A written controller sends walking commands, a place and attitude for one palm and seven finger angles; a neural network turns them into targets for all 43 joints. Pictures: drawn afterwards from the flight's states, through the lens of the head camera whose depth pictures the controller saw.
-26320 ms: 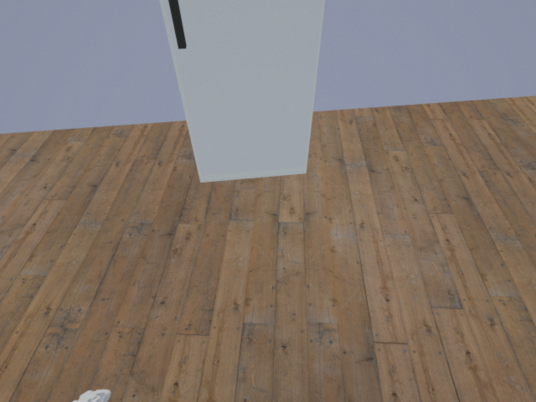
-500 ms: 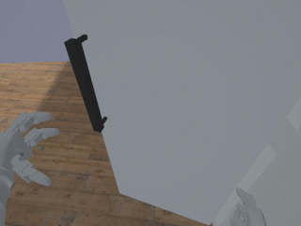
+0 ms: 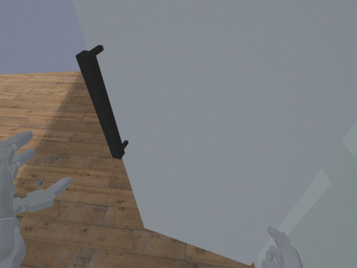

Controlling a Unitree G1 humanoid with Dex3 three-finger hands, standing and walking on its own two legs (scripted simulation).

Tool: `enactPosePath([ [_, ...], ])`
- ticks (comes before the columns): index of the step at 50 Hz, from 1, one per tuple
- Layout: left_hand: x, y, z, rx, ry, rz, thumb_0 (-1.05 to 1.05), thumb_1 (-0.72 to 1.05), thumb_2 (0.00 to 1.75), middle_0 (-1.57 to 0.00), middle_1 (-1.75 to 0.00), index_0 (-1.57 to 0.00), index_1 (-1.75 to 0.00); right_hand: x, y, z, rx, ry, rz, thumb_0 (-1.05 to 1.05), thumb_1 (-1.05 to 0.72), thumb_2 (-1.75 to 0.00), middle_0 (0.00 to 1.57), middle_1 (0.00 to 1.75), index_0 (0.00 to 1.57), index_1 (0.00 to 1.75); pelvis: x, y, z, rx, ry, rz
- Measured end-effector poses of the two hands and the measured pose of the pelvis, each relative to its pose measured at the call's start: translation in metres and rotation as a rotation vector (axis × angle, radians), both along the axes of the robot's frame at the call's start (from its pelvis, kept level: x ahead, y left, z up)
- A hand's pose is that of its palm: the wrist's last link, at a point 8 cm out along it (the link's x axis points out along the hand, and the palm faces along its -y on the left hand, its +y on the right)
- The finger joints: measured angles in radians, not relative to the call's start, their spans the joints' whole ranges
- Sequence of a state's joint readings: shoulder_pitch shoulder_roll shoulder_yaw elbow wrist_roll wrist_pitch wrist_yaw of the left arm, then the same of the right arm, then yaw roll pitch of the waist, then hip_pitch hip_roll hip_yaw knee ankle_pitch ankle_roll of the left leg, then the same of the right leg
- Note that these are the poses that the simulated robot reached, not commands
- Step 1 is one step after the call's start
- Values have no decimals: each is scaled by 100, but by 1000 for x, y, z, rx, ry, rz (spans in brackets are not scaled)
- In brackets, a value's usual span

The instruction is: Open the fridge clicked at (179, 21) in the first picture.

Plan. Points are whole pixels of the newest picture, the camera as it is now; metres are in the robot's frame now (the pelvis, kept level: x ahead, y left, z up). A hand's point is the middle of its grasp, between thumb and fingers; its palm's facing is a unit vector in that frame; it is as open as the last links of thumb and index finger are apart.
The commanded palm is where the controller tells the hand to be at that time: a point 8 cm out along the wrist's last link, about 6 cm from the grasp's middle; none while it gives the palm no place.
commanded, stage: draw the hand back to the body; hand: left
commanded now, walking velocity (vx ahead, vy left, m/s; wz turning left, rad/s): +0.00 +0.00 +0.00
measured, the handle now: (110, 109) +0.42 +0.24 +0.14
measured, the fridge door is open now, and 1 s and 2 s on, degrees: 68 68 68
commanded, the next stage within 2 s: step back with the hand held close in 0.64 s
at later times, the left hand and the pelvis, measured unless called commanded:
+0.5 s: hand (42, 189) +0.19 +0.27 +0.15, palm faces +0.52 -0.78 -0.36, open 7.5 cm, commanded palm +0.14 +0.30 +0.17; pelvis +0.00 +0.00 +0.00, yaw +0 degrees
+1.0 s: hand (45, 190) +0.19 +0.27 +0.15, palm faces +0.41 -0.79 -0.46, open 7.4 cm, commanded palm +0.13 +0.31 +0.17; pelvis -0.02 +0.01 +0.00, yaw -1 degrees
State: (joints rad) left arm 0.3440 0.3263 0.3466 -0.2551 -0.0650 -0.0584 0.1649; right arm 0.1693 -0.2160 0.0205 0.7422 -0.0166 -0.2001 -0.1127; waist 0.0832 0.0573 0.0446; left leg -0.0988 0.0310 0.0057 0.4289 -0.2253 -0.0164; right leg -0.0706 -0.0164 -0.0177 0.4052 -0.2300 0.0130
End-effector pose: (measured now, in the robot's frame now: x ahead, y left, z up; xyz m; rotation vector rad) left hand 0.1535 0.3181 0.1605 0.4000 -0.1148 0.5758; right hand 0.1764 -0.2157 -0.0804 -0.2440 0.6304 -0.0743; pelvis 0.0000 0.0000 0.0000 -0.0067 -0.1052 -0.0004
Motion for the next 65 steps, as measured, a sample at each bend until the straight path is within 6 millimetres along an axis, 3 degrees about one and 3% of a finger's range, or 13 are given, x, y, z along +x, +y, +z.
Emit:
enactPosePath([
  [16, -9, -17, 9, 35, -5, -54, 1, 69, 80, -21, -42, -22, -42, 10, -11, 8, -9, -19, -19, 1, -90, -90, 21, 30, 20, 30, 6, -2, 1, -1, -10, -7],
  [23, -13, -16, 7, 30, -1, -41, 1, 84, 87, -21, -34, -21, -34, 7, -8, 5, -3, -6, -17, 1, -90, -90, 21, 30, 20, 30, 4, -3, 1, -3, -15, -5],
  [42, -11, -12, 15, 61, -42, -64, 2, 89, 90, -21, -30, -21, -30, -5, -3, 3, 2, 15, -11, 1, -90, -90, 21, 30, 20, 30, -5, 1, 1, -11, 5, 0],
  [49, -7, -14, 7, 115, 41, -150, 2, 89, 90, -21, -30, -21, -30, -19, -6, 1, -4, 50, -80, 1, -90, -90, 21, 30, 20, 30, -15, 12, -3, -10, 80, -17],
  [58, -31, 1, 12, 180, 51, -137, 2, 89, 90, -21, -30, -22, -30, -48, 2, -8, -6, 80, -114, 1, -90, -90, 21, 30, 20, 30, -38, 22, -9, -1, 90, -23],
  [65, -59, 2, 10, 175, -6, -108, 2, 89, 90, -21, -30, -21, -30, -72, 7, -14, -4, 79, -91, 1, -90, -90, 21, 30, 20, 30, -61, 23, -14, -12, 95, -11],
])
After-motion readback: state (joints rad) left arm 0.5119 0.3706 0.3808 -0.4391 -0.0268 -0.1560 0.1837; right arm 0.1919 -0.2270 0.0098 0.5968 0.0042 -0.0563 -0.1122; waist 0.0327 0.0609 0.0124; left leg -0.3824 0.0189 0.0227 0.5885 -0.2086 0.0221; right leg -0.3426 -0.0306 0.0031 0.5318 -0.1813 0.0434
